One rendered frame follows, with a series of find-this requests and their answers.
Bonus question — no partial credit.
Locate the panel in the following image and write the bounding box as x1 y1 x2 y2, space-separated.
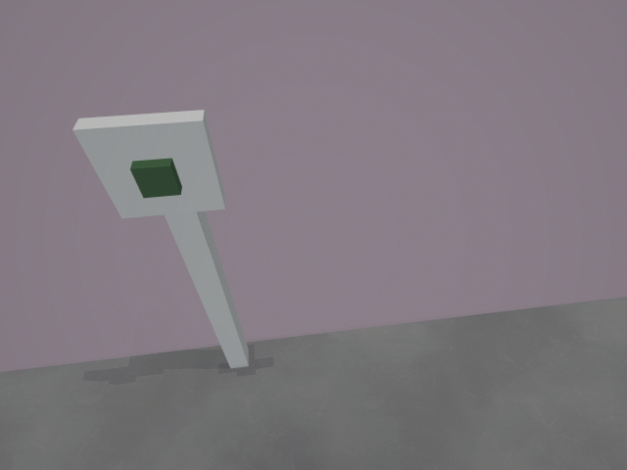
72 110 249 368

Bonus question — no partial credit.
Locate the button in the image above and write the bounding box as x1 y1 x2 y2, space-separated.
130 158 182 198

